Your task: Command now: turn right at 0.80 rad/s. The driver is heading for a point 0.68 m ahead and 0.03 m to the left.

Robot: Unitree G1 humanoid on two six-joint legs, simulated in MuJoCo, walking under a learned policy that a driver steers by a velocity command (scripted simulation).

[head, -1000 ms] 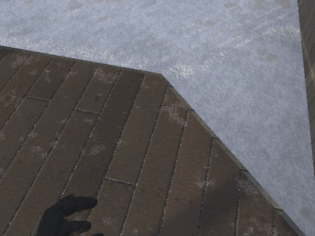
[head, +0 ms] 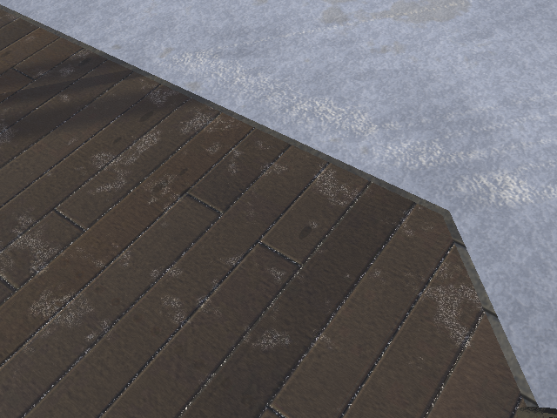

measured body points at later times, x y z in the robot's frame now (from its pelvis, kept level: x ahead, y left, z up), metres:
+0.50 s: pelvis +0.04 +0.01 +0.01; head +0.05 +0.02 +0.46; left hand +0.27 +0.22 -0.07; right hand +0.10 -0.28 -0.10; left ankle +0.02 +0.13 -0.71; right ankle +0.00 -0.09 -0.72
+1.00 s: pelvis +0.32 +0.07 -0.01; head +0.35 +0.09 +0.43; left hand +0.50 +0.35 -0.09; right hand +0.30 -0.22 -0.13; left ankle +0.02 +0.12 -0.70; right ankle +0.46 +0.02 -0.72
